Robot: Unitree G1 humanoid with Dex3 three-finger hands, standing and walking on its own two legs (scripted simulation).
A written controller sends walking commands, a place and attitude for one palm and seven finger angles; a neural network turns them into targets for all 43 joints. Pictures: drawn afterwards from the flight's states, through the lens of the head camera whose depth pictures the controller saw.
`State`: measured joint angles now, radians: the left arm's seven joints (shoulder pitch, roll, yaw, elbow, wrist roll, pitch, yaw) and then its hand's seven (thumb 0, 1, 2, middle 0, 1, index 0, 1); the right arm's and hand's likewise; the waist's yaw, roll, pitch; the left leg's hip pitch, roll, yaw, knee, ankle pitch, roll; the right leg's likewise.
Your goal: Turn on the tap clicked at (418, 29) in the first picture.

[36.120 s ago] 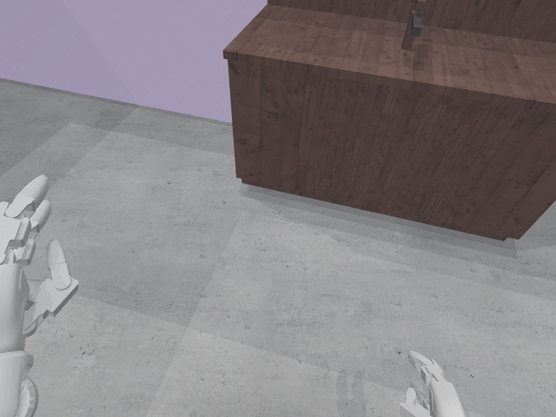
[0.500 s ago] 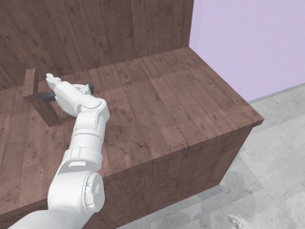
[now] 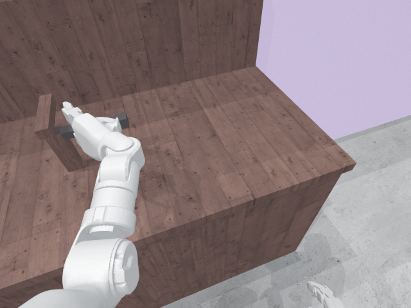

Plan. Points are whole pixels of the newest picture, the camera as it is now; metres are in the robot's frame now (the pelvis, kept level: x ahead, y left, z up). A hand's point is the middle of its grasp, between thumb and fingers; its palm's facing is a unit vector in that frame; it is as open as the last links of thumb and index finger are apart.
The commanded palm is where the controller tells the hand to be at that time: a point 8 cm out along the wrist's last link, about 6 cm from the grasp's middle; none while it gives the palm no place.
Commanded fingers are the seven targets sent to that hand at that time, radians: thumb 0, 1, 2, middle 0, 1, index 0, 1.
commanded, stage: draw the hand back beside the body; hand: left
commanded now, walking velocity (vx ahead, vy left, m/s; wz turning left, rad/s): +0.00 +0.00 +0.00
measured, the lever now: (122, 120) +0.52 +0.23 +0.08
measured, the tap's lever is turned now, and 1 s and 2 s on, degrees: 86 86 86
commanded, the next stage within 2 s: step back with the hand held close in 1.44 s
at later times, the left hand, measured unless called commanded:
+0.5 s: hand (78, 167) +0.30 +0.22 +0.17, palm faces +0.28 -0.93 -0.22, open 7.7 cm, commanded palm +0.27 +0.26 +0.17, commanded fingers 0.00 0.90 0.90 -0.18 -0.23 -0.18 -0.23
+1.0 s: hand (37, 206) +0.24 +0.26 +0.16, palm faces +0.31 -0.91 -0.27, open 7.5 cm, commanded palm +0.19 +0.31 +0.18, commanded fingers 0.00 0.90 0.90 -0.20 -0.30 -0.20 -0.30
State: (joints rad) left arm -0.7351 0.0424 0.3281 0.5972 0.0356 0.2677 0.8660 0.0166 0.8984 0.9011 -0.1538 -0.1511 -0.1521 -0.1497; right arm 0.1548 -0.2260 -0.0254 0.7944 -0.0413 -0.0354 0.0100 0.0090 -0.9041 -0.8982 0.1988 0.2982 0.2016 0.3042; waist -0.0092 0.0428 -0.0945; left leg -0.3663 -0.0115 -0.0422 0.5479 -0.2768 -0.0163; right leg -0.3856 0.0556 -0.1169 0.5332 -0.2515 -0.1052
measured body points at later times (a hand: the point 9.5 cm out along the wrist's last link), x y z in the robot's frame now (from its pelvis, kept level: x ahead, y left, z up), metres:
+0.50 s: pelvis -0.01 +0.02 +0.01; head -0.03 +0.00 +0.46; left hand +0.28 +0.27 +0.19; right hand +0.16 -0.21 -0.09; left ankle +0.00 +0.13 -0.73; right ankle +0.01 -0.05 -0.73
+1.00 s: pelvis +0.00 +0.04 +0.02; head -0.02 +0.03 +0.46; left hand +0.21 +0.31 +0.17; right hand +0.18 -0.18 -0.07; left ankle +0.00 +0.13 -0.73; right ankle +0.02 -0.05 -0.73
